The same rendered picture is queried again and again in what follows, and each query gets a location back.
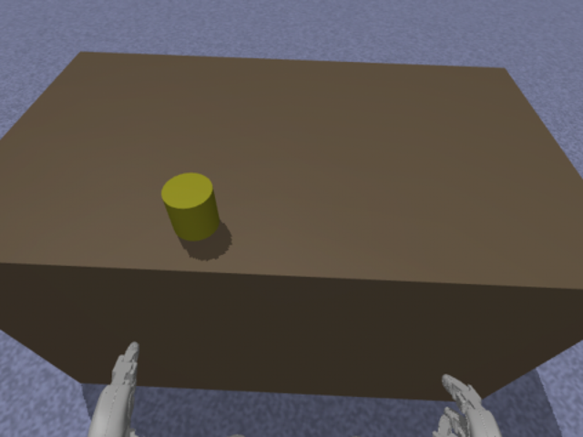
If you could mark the right robot hand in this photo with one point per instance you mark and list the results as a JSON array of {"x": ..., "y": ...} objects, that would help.
[{"x": 478, "y": 422}]

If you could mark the can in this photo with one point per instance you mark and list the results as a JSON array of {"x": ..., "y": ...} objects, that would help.
[{"x": 190, "y": 202}]

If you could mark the left robot hand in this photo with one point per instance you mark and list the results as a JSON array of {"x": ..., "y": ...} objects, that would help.
[{"x": 115, "y": 404}]

